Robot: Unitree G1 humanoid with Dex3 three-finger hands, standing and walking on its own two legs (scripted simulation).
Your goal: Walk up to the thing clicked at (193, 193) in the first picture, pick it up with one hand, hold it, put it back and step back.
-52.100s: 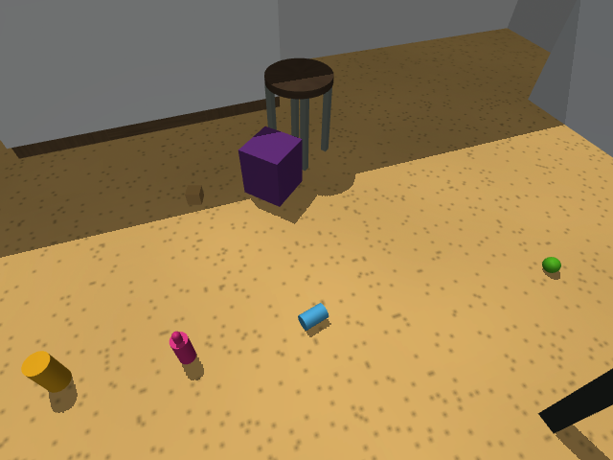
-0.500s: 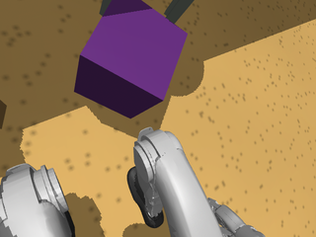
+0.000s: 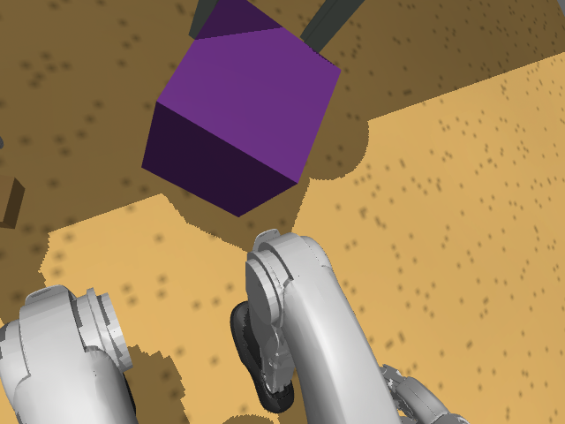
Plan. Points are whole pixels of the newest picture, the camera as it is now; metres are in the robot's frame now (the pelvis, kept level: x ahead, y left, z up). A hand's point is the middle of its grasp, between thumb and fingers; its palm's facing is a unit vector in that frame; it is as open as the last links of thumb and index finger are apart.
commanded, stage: withdraw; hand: left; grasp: from above
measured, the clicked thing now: out of the picture +0.45 +0.28 -0.27
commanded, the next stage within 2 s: home in 0.80 s
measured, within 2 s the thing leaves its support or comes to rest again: neither
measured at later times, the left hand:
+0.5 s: hand out of the picture +0.45 +0.31 -0.03, palm faces -0.49 -0.13 -0.86, open 14.1 cm
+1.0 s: hand out of the picture +0.44 +0.32 -0.14, palm faces -0.39 -0.09 -0.92, open 13.1 cm
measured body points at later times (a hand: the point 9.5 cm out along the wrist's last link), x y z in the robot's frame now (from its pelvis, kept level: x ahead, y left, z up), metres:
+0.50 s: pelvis -0.01 -0.01 +0.08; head +0.21 +0.05 +0.47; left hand +0.47 +0.31 +0.02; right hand +0.08 -0.27 -0.04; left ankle +0.06 +0.13 -0.26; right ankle +0.10 -0.12 -0.26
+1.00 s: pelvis -0.01 +0.00 +0.03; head +0.22 +0.10 +0.40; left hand +0.46 +0.32 -0.09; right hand +0.05 -0.26 -0.07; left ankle +0.06 +0.13 -0.26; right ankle +0.10 -0.12 -0.26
